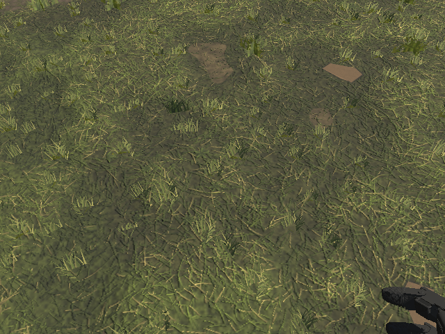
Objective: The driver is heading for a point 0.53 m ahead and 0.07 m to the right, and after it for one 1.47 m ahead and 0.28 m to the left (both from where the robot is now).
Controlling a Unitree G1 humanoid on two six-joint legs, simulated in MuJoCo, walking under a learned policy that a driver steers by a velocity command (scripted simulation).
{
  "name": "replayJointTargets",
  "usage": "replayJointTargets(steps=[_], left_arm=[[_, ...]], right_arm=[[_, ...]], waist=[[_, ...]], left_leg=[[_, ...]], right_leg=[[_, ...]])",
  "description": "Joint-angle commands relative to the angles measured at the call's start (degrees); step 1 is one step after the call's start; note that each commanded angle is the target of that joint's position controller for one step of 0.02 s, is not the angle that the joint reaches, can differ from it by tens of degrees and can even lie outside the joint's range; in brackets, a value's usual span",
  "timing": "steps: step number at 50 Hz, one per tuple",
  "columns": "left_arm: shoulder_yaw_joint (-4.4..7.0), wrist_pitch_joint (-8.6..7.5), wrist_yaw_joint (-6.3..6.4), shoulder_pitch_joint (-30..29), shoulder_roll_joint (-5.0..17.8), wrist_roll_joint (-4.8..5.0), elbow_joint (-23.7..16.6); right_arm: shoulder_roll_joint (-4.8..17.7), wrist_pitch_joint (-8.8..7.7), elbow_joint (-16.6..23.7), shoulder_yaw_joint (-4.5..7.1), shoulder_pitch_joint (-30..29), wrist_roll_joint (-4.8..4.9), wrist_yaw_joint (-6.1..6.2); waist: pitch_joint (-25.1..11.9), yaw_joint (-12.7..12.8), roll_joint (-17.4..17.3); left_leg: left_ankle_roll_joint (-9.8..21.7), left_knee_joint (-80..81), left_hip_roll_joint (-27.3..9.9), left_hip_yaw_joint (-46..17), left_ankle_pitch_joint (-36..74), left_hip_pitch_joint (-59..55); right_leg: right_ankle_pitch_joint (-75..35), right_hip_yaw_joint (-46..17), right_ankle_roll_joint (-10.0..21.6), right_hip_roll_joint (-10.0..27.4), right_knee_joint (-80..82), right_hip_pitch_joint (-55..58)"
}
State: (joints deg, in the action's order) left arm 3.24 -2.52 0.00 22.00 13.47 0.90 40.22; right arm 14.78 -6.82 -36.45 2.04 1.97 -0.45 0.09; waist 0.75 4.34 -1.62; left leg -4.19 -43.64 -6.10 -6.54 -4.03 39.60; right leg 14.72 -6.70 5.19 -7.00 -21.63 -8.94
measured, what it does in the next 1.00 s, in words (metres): walks ahead, turning right: left foot, then right foot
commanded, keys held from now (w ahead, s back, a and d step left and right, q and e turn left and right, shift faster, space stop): w+e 0.58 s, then w+q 0.42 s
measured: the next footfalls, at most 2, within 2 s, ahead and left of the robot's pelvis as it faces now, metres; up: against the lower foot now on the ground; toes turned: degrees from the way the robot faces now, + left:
left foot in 0.14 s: +0.28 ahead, +0.16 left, +0.00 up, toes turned -9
right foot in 0.64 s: +0.44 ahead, -0.17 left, +0.00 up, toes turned -26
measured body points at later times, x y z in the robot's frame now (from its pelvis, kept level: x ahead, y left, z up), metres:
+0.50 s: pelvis +0.27 +0.04 +0.00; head +0.29 +0.03 +0.45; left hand +0.55 +0.20 -0.07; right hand +0.20 -0.24 -0.12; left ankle +0.24 +0.17 -0.74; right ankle +0.36 -0.15 -0.68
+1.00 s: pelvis +0.51 -0.10 +0.00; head +0.52 -0.11 +0.45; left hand +0.65 +0.14 -0.11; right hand +0.57 -0.39 -0.11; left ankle +0.72 +0.01 -0.67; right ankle +0.41 -0.16 -0.74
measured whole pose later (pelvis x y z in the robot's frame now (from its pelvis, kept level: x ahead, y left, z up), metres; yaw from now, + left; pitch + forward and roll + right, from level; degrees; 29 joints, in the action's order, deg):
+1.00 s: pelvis +0.51 -0.10 +0.00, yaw -18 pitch +1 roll -2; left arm 3.7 -5.2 0.1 19.1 13.9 -0.9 43.3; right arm 16.2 -2.6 -45.6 3.4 9.1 1.2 -1.3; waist 0.4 2.3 -2.9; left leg -1.0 -48.1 -5.8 -4.1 2.3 42.0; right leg 14.4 9.2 2.5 -2.4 -13.8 -0.9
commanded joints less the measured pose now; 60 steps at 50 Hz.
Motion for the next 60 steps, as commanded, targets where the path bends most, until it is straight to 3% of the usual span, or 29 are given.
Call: replayJointTargets(steps=[1,4,6,7,8,9,10,11,12,14,19,24,28,30,32,33,34,35,36,38,39,41,44,49,53,56,58,59,60], left_arm=[[3.09,-0.26,0.58,0.96,10.33,0.71,-3.55],[3.28,0.16,0.85,0.11,9.77,1.03,-3.89],[2.69,0.05,0.87,-1.71,7.44,0.48,-4.94],[1.24,-0.18,0.68,-1.98,3.50,-0.77,-6.64],[0.31,-0.76,0.80,6.67,0.45,0.98,-8.15],[1.05,-0.66,1.00,7.58,6.36,2.14,-6.76],[1.74,-0.16,0.98,1.61,8.97,1.66,-7.19],[1.86,0.05,0.95,-2.91,9.22,0.48,-8.13],[2.20,0.01,0.76,-5.97,9.08,-0.14,-9.07],[2.05,0.68,0.21,-5.58,7.07,0.51,-9.20],[1.11,1.87,0.09,-9.44,5.04,-0.09,-9.84],[0.44,1.08,-1.65,-18.06,4.25,0.32,-11.27],[0.52,1.04,-2.86,-22.78,4.71,0.77,-13.36],[1.28,1.08,-2.98,-21.09,5.83,0.14,-13.54],[3.81,1.03,-2.25,-6.35,9.36,0.01,-9.48],[5.29,1.52,-1.07,3.39,14.14,-0.17,-7.71],[5.17,0.87,-0.86,2.11,19.09,-0.36,-8.30],[3.85,0.12,-1.20,3.64,13.62,-0.86,-8.42],[3.11,-0.47,-1.35,1.33,11.98,-1.10,-7.27],[1.99,-1.19,-1.47,-5.42,8.29,-0.85,-6.68],[1.58,-1.72,-1.42,-7.53,6.90,-1.19,-6.74],[1.73,-3.09,-1.24,-8.84,6.71,-1.48,-5.59],[2.11,-3.96,-0.46,-7.95,7.17,-2.20,-3.39],[2.58,-3.83,0.61,-6.46,8.69,-1.63,-0.88],[3.40,-2.61,0.94,-3.12,10.12,-0.61,1.77],[4.01,-1.15,1.45,-4.15,12.06,-0.02,2.22],[4.28,-0.14,1.97,-5.51,13.66,0.21,1.97],[3.86,-0.10,2.20,-5.85,13.12,0.35,1.75],[2.40,-0.80,2.22,-3.44,8.51,-1.27,0.06]], right_arm=[[3.60,-0.51,4.29,0.85,-5.12,1.29,-0.52],[7.08,-1.34,4.01,2.61,-3.65,1.45,-0.75],[9.46,-1.86,2.16,4.28,5.62,0.83,-0.43],[12.79,-1.95,1.60,5.09,15.26,-0.29,0.13],[16.87,-1.27,-0.23,5.85,19.11,-1.62,-0.03],[12.40,-0.83,0.07,5.17,18.75,-0.48,-0.12],[8.01,-0.14,0.78,4.06,16.36,0.06,0.36],[6.48,0.50,0.61,3.41,14.17,0.01,0.60],[5.75,0.81,0.02,3.07,12.37,-0.47,0.49],[4.75,0.56,-1.51,2.74,10.60,-0.69,0.48],[7.99,-0.07,-5.16,3.89,11.57,-0.16,0.50],[10.98,0.93,-7.44,4.32,13.28,0.48,0.65],[13.27,2.14,-9.18,4.86,15.77,1.57,0.40],[14.53,2.67,-9.78,5.12,16.42,2.22,0.35],[13.30,3.04,-10.89,4.17,17.23,2.49,0.35],[9.79,2.63,-9.59,2.54,17.20,0.54,0.19],[4.13,1.27,-7.51,0.41,21.74,0.16,-0.70],[10.40,0.29,-8.37,2.08,15.92,2.75,-1.19],[11.05,0.11,-6.36,2.41,11.30,4.13,-1.39],[9.68,0.72,-6.78,2.36,10.32,2.14,-0.90],[9.29,1.64,-7.64,2.54,12.69,2.22,-0.95],[6.97,3.30,-8.59,2.34,14.85,2.41,-0.75],[5.52,4.09,-7.64,2.28,11.69,2.05,-0.36],[3.17,3.51,-5.34,1.36,4.04,1.48,-1.83],[2.89,3.54,-2.12,0.96,-1.38,1.52,-3.26],[4.59,3.75,-0.32,1.73,-0.76,1.52,-4.17],[7.95,4.11,-1.69,3.60,8.44,1.71,-3.98],[11.37,4.26,-3.76,5.44,17.52,1.81,-3.20],[17.16,4.74,-4.71,7.05,23.30,1.86,-1.82]], waist=[[-1.63,0.55,7.97],[-2.82,-1.52,9.84],[-7.38,-6.86,10.01],[-15.89,-10.80,3.96],[-21.65,-6.37,-17.49],[-19.58,-7.61,-15.24],[-12.51,-9.36,-8.99],[-7.80,-8.95,-3.92],[-4.14,-7.81,-2.63],[-1.51,-5.33,-4.67],[-0.32,-5.09,-2.78],[1.28,-8.19,-1.78],[3.15,-9.27,-2.13],[1.09,-7.37,-3.18],[-6.67,1.23,-1.63],[-13.19,5.01,5.18],[-20.48,-0.69,17.48],[-21.56,3.94,8.83],[-13.25,3.19,8.49],[-6.17,-1.53,5.85],[-5.11,-3.68,6.61],[-3.73,-5.54,6.12],[-0.42,-5.29,4.54],[2.29,-2.51,4.13],[4.68,-0.37,3.74],[2.64,-2.25,5.81],[-3.51,-7.73,7.23],[-8.32,-12.58,5.47],[-13.57,-12.34,-5.43]], left_leg=[[-0.67,9.79,6.18,4.96,6.09,-12.43],[1.64,15.18,6.12,2.58,2.20,-14.81],[5.18,16.95,4.40,2.68,0.56,-28.40],[9.19,15.15,-6.07,-7.25,-3.16,-43.88],[18.86,23.10,-18.52,-36.63,-14.14,-59.44],[19.87,25.85,-19.74,-44.01,-29.98,-58.33],[17.42,26.27,-17.04,-33.56,-30.49,-52.19],[15.56,26.28,-14.15,-23.89,-22.12,-44.09],[14.83,27.24,-11.31,-17.84,-15.80,-37.42],[14.14,30.29,-8.49,-9.42,-9.85,-30.21],[15.88,33.57,-9.77,0.53,1.61,-30.59],[13.73,33.59,-8.95,8.89,3.60,-34.15],[12.21,31.48,-10.73,11.89,7.48,-40.21],[11.43,25.19,-10.76,14.01,25.24,-41.07],[9.56,7.06,-7.67,17.57,36.61,-34.54],[7.10,-11.42,-5.02,18.04,14.44,-18.57],[4.61,-30.11,4.65,11.51,-29.97,0.68],[5.28,-35.94,3.49,2.27,-28.75,4.84],[5.70,-35.50,1.63,2.80,-23.77,7.82],[5.26,-28.15,-2.15,2.63,-15.73,3.23],[4.92,-26.76,-3.01,1.72,-12.98,-0.41],[3.82,-25.05,-2.47,1.33,-9.77,-2.52],[2.52,-19.00,-1.47,-0.68,-2.91,1.72],[3.30,-1.50,0.07,3.40,10.50,0.33],[5.73,5.45,0.54,5.83,6.78,3.12],[8.72,7.10,3.72,10.10,-2.16,-1.15],[11.60,7.77,8.63,13.35,-6.55,-14.46],[13.89,11.36,10.49,11.99,-2.99,-29.20],[19.14,12.44,-0.89,-7.78,-1.88,-47.40]], right_leg=[[-8.11,-10.57,7.68,10.15,4.29,-7.63],[-5.89,-16.46,5.58,12.96,-1.91,-0.68],[-11.62,-14.22,2.14,9.76,-12.71,-3.04],[-2.83,-9.44,-0.46,6.56,-29.62,-11.01],[20.99,-2.82,-4.36,0.10,-48.38,-31.04],[17.29,-3.68,-5.49,5.07,-58.20,-39.21],[11.61,-1.92,-6.04,7.33,-61.31,-41.43],[7.20,-0.09,-5.99,9.16,-60.15,-39.36],[4.60,-0.01,-5.61,10.65,-57.34,-37.49],[3.18,0.27,-5.21,12.55,-53.62,-32.79],[-2.94,1.04,-6.26,13.87,-41.57,-34.23],[-13.12,4.99,-5.05,13.04,-25.52,-31.19],[-8.49,8.15,-2.54,11.75,-18.06,-29.73],[-2.56,10.92,-0.31,8.26,-15.45,-22.21],[-7.33,12.58,3.33,3.20,-7.89,1.68],[-10.28,-1.85,6.79,13.68,-9.24,20.72],[-2.87,-32.48,16.39,29.49,-1.82,32.15],[-1.68,-33.52,15.36,30.08,1.80,29.86],[-7.26,-22.79,12.90,28.10,2.05,22.94],[-13.46,-10.70,9.61,23.17,4.62,8.74],[-13.51,-7.28,8.81,21.90,7.07,4.38],[-15.24,-2.82,8.73,21.59,10.91,0.21],[-18.99,3.98,7.52,20.85,13.09,-0.04],[-19.39,12.39,4.65,19.77,14.33,2.59],[-22.30,14.57,3.81,22.67,11.77,10.91],[-41.27,16.68,2.00,23.54,4.49,15.11],[-57.20,18.40,0.02,22.04,-9.76,14.27],[-52.67,19.67,-2.18,19.41,-23.10,7.48],[-22.02,19.63,-5.48,14.31,-43.28,-11.15]])
Velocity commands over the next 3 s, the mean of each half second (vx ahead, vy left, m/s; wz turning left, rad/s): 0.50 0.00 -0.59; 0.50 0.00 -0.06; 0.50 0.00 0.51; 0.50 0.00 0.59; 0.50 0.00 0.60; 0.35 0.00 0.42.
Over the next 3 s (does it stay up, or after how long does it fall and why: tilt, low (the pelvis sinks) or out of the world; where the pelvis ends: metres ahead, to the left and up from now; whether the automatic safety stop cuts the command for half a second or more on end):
stays up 1.51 0.10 0.00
